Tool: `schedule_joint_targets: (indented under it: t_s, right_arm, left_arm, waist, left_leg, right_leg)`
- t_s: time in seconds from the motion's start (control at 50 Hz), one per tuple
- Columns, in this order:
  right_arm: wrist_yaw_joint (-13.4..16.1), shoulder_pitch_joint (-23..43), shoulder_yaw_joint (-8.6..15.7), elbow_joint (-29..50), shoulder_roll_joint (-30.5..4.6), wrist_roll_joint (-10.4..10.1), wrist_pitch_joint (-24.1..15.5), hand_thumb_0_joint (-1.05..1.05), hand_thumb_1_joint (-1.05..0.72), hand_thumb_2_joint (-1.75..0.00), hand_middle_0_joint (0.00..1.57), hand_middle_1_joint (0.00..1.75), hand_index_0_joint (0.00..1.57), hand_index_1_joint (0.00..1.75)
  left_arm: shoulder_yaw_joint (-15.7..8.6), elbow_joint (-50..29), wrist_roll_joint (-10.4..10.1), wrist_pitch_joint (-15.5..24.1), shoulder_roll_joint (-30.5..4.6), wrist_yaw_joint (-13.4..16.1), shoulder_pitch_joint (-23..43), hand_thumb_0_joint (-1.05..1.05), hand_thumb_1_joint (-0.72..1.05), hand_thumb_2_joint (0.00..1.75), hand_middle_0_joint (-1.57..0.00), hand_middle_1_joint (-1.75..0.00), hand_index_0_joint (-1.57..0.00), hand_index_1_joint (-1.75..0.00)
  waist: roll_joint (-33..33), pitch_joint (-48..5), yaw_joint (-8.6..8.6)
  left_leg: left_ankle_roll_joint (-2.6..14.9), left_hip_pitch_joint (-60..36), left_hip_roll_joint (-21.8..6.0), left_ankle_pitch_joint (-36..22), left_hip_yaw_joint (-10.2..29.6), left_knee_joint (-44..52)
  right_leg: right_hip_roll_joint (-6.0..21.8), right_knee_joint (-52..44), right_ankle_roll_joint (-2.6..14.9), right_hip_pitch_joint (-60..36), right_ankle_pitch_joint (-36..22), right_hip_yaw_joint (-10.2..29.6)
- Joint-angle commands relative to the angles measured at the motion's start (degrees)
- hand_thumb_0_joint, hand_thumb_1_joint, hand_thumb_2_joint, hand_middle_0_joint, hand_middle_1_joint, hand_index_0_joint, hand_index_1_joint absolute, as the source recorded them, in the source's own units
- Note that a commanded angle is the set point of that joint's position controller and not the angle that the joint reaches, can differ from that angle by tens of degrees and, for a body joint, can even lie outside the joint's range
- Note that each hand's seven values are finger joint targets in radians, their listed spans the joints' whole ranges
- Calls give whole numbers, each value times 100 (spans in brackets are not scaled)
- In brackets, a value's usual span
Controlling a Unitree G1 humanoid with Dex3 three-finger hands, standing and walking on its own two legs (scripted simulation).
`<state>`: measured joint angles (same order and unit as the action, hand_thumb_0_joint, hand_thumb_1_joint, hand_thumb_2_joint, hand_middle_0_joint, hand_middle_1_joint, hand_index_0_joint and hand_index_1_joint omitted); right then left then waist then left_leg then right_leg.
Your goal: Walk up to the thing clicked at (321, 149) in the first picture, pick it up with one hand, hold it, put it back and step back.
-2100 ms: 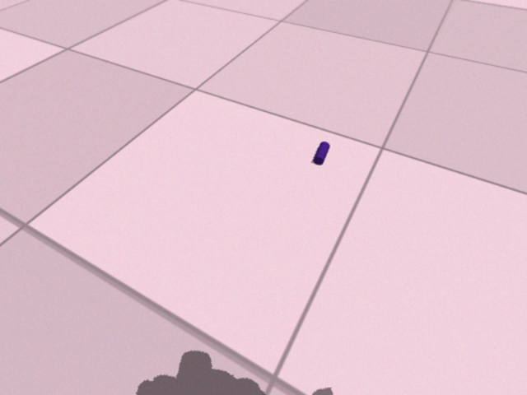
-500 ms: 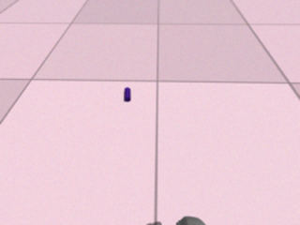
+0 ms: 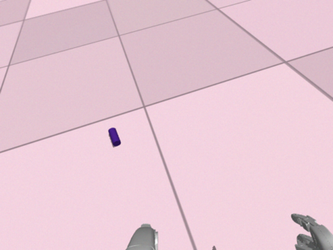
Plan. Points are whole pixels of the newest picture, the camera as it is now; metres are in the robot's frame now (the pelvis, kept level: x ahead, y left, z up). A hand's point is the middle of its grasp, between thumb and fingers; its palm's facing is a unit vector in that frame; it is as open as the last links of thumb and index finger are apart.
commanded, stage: walk up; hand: left
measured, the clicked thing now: (114, 136) +0.95 +0.52 -0.72
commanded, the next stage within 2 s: none
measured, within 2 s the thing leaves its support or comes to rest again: neither
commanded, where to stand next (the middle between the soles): +0.51 +0.73 m, yaw -61 degrees
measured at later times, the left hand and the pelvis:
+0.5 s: hand (37, 176) +0.36 +0.48 -0.11, palm faces -0.27 -0.72 -0.64, open 7.4 cm; pelvis +0.18 +0.18 -0.02, yaw -15 degrees
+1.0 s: hand (22, 136) +0.55 +0.64 -0.13, palm faces -0.49 -0.67 -0.56, open 7.4 cm; pelvis +0.32 +0.41 -0.02, yaw -30 degrees
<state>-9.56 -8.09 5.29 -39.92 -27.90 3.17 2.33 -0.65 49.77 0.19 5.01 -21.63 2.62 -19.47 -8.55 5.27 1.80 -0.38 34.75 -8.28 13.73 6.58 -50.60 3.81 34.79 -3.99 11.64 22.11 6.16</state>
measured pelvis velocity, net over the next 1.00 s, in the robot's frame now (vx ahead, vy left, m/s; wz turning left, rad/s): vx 0.32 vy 0.41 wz -0.53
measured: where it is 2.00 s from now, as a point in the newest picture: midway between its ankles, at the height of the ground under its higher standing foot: (53, 202)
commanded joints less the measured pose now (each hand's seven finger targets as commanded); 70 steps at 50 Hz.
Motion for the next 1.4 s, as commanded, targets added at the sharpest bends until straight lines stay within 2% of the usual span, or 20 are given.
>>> schedule_joint_targets:
  t_s: [0.0,0.04,0.08,0.22,0.36,0.4,0.44,0.54,0.62,0.72,0.74,0.78,0.9,1.0,1.02,1.06,1.18,1.28,1.34,1.38]
  right_arm:
    - [69,-930,548,271,-953,-8,-8,0,-90,-90,20,30,20,30]
    - [222,-2316,766,-79,-1276,63,-49,0,-90,-90,20,30,20,30]
    - [455,-1194,831,225,-2016,-144,-158,0,-90,-90,20,30,20,30]
    - [520,-306,400,511,-848,104,-180,0,-90,-90,20,30,20,30]
    - [484,331,319,999,-890,115,-28,0,-90,-90,20,30,20,30]
    - [512,-95,168,1165,-435,85,-64,0,-90,-90,20,30,20,30]
    - [572,-319,399,1116,-1094,74,111,0,-90,-90,20,30,20,30]
    - [460,-525,413,742,-1133,157,121,0,-90,-90,20,30,20,30]
    - [256,-360,528,816,-991,85,223,0,-90,-90,20,30,20,30]
    - [362,-1430,699,645,-1061,164,50,0,-90,-90,20,30,20,30]
    - [474,-1859,822,622,-1544,277,-26,0,-90,-90,20,30,20,30]
    - [636,-845,873,943,-1909,102,-132,0,-90,-90,20,30,20,30]
    - [774,-313,495,1138,-844,166,-72,0,-90,-90,20,30,20,30]
    - [703,256,312,1482,-556,100,85,0,-90,-90,20,30,20,30]
    - [697,-301,236,1465,-300,45,87,0,-90,-90,20,30,20,30]
    - [813,-501,440,1383,-865,95,298,0,-90,-90,20,30,20,30]
    - [563,-650,509,1018,-894,77,344,0,-90,-90,20,30,20,30]
    - [551,-477,492,989,-899,34,338,0,-90,-90,20,30,20,30]
    - [583,-1750,605,487,-975,53,228,0,-90,-90,20,30,20,30]
    - [714,-1177,761,640,-2093,34,163,0,-90,-90,20,30,20,30]
  left_arm:
    - [-777,-632,122,143,-2468,314,1022,0,90,90,-20,-30,-20,-30]
    - [-597,-693,176,65,-1860,380,1046,0,90,90,-20,-30,-20,-30]
    - [-456,-632,50,-4,-1409,464,34,0,90,90,-20,-30,-20,-30]
    - [-642,154,-96,-121,-1824,262,-314,0,90,90,-20,-30,-20,-30]
    - [-874,36,38,-97,-1969,368,-1474,0,90,90,-20,-30,-20,-30]
    - [-1104,-128,155,-90,-2544,530,-2105,0,90,90,-20,-30,-20,-30]
    - [-1048,-829,-29,-51,-2837,643,-782,0,90,90,-20,-30,-20,-30]
    - [-905,-1095,71,7,-2524,577,-129,0,90,90,-20,-30,-20,-30]
    - [-1067,-1101,297,0,-2815,482,-108,0,90,90,-20,-30,-20,-30]
    - [-915,-1097,281,-33,-2437,475,116,0,90,90,-20,-30,-20,-30]
    - [-710,-1170,221,-36,-1774,513,218,0,90,90,-20,-30,-20,-30]
    - [-582,-1079,113,13,-1897,728,181,0,90,90,-20,-30,-20,-30]
    - [-661,-464,-138,-84,-1634,473,-867,0,90,90,-20,-30,-20,-30]
    - [-935,-385,29,-56,-1903,610,-2231,0,90,90,-20,-30,-20,-30]
    - [-1046,-669,158,-33,-2293,657,-2070,0,90,90,-20,-30,-20,-30]
    - [-1018,-1223,31,-37,-2467,719,-1024,0,90,90,-20,-30,-20,-30]
    - [-971,-1245,223,-53,-2316,549,-126,0,90,90,-20,-30,-20,-30]
    - [-1123,-1106,304,-84,-2714,468,-236,0,90,90,-20,-30,-20,-30]
    - [-962,-1082,208,-181,-2278,462,175,0,90,90,-20,-30,-20,-30]
    - [-749,-1215,129,-166,-1712,677,705,0,90,90,-20,-30,-20,-30]
  waist:
    - [1797,-534,830]
    - [194,-912,1623]
    - [-1837,-739,618]
    - [-371,-648,239]
    - [566,-773,-513]
    - [2201,-1015,-818]
    - [1168,-950,-302]
    - [1259,-675,153]
    - [1927,-341,54]
    - [1216,-881,673]
    - [-723,-867,1068]
    - [-1081,-740,524]
    - [-708,-862,159]
    - [596,-990,-842]
    - [1796,-1255,-677]
    - [881,-1223,-289]
    - [1369,-478,49]
    - [2029,-526,-253]
    - [1242,-967,374]
    - [-1616,-319,579]
  left_leg:
    - [85,-2635,292,-217,-752,388]
    - [118,-3962,392,581,-440,1175]
    - [493,-3135,-1420,2242,3365,4048]
    - [1336,-2367,-685,351,308,2700]
    - [745,-354,-377,-519,-832,1056]
    - [-24,1715,734,1905,-1006,-1514]
    - [-257,1780,345,2048,560,-3210]
    - [44,710,233,1082,112,-2164]
    - [123,-31,272,1176,-438,-1514]
    - [207,-1913,731,1348,-685,617]
    - [441,-2589,-190,920,766,2039]
    - [1401,-2147,-1485,-690,2876,2615]
    - [1159,-2230,-575,-3211,230,1345]
    - [261,237,85,-2000,-828,-785]
    - [-134,1685,536,1864,-613,-1915]
    - [-225,1474,318,2208,360,-3833]
    - [45,229,286,965,-182,-3019]
    - [168,-182,324,2043,-614,-1280]
    - [350,-1980,611,1669,-760,859]
    - [1221,-1118,-1264,737,2719,2882]
  right_leg:
    - [642,-567,1109,2257,-952,357]
    - [19,2171,784,3096,-764,-277]
    - [-582,4638,890,3838,1317,-326]
    - [249,2512,536,2479,223,-962]
    - [101,313,851,-598,-847,-1045]
    - [1476,-704,1500,-2286,-778,1492]
    - [2966,-1446,2643,-870,145,3898]
    - [1305,-137,1730,807,-1640,996]
    - [1044,-604,1764,2226,1182,1092]
    - [394,1629,1190,2829,-451,381]
    - [-679,3572,756,3952,164,-775]
    - [-374,4515,706,4320,1418,-173]
    - [-120,2951,620,2656,529,-1047]
    - [53,-140,1044,-969,-1352,-392]
    - [1540,-255,1685,-1953,-2182,1933]
    - [2863,-858,2832,-443,-1704,3552]
    - [865,-449,1573,1823,624,1008]
    - [965,-379,1607,1830,720,1480]
    - [340,1062,982,2625,98,480]
    - [-1023,3971,599,4039,1499,-252]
